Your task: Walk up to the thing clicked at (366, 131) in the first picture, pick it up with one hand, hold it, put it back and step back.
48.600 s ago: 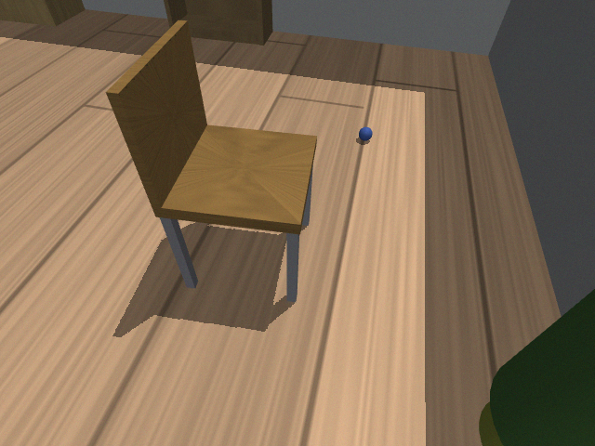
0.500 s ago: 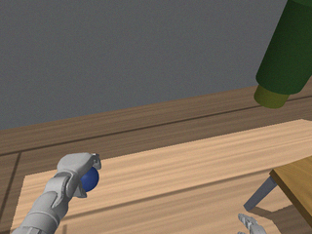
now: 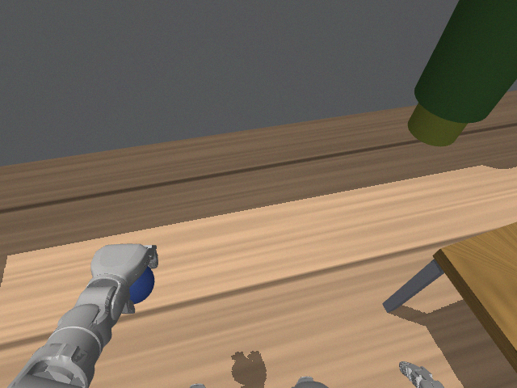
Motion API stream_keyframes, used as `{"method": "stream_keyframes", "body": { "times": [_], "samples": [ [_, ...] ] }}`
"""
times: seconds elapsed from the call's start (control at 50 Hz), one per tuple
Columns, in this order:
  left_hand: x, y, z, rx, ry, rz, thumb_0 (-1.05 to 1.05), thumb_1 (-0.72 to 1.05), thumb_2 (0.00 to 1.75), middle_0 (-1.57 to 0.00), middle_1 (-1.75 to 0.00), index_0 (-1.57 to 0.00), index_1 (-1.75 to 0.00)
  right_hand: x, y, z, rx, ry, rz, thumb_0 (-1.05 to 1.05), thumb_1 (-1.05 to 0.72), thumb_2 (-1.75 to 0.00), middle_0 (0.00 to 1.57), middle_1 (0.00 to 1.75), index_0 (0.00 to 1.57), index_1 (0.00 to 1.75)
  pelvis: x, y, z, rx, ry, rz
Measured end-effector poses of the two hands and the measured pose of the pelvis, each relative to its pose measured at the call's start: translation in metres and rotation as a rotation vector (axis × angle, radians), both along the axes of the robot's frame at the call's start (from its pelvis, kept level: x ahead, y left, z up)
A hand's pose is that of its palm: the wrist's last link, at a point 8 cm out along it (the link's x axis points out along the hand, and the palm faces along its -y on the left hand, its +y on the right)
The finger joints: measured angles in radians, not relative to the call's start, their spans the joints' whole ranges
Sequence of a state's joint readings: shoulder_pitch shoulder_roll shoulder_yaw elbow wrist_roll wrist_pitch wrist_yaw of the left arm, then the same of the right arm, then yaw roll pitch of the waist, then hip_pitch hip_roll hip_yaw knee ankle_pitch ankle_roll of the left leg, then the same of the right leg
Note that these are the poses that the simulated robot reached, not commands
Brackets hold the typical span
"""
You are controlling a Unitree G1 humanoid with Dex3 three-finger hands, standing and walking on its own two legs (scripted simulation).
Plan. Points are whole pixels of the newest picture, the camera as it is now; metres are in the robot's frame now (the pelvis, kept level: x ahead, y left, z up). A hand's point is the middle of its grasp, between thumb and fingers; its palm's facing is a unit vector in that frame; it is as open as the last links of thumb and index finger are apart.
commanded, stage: crouch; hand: left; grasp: from above
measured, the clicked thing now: (132, 282) +0.34 +0.23 -0.12
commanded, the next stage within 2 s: lower in 1.60 s
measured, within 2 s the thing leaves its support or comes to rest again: neither
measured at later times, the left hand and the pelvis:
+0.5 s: hand (161, 290) +0.40 +0.23 -0.34, palm faces -0.45 +0.02 -0.89, open 9.9 cm; pelvis -0.05 +0.01 -0.21, yaw -1 degrees
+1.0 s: hand (171, 295) +0.43 +0.23 -0.48, palm faces -0.45 -0.02 -0.89, open 10.0 cm; pelvis -0.05 +0.01 -0.32, yaw -2 degrees
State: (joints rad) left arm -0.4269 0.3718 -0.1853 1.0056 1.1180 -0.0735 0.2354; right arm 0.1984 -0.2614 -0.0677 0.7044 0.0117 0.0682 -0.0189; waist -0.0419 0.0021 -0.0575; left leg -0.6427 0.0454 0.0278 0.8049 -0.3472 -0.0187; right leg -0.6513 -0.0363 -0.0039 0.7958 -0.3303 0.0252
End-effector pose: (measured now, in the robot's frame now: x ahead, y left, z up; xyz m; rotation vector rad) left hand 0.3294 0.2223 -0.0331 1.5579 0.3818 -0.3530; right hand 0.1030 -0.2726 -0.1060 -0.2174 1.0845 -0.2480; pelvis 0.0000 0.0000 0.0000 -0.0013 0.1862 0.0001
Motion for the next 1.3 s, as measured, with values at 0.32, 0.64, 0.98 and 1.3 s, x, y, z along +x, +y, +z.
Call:
{"method": "stream_keyframes", "body": {
  "times": [0.32,0.64,0.98,1.3],
  "samples": [
    [0.059,-0.002,-0.160,0.034,-0.052,0.019,-0.01,0.01,0.50,-0.63,-0.70,-0.67,-0.67,-0.113,-0.001,-0.141,-0.065,0.246,-0.098,0.01,-0.91,-0.90,0.20,0.30,0.20,0.30,-0.034,0.011,-0.139,-0.031,0.315,0.000],
    [0.088,0.006,-0.307,-0.002,-0.012,0.026,-0.01,0.01,0.48,-0.64,-0.69,-0.68,-0.66,-0.115,0.019,-0.260,-0.024,0.293,-0.007,0.01,-0.91,-0.90,0.21,0.30,0.20,0.30,-0.049,0.012,-0.255,-0.059,0.464,0.007],
    [0.108,0.011,-0.383,-0.010,-0.004,0.045,-0.01,-0.02,0.54,-0.64,-0.70,-0.68,-0.67,-0.111,-0.004,-0.312,-0.056,0.328,0.056,0.00,-0.92,-0.91,0.21,0.30,0.20,0.30,-0.053,0.007,-0.318,-0.071,0.473,-0.005],
    [0.121,0.010,-0.426,-0.008,0.002,0.040,-0.01,0.00,0.52,-0.63,-0.70,-0.67,-0.67,-0.159,0.003,-0.350,-0.032,0.423,0.029,0.00,-0.92,-0.91,0.21,0.30,0.20,0.30,-0.063,0.007,-0.363,-0.080,0.445,-0.020]
  ]
}}
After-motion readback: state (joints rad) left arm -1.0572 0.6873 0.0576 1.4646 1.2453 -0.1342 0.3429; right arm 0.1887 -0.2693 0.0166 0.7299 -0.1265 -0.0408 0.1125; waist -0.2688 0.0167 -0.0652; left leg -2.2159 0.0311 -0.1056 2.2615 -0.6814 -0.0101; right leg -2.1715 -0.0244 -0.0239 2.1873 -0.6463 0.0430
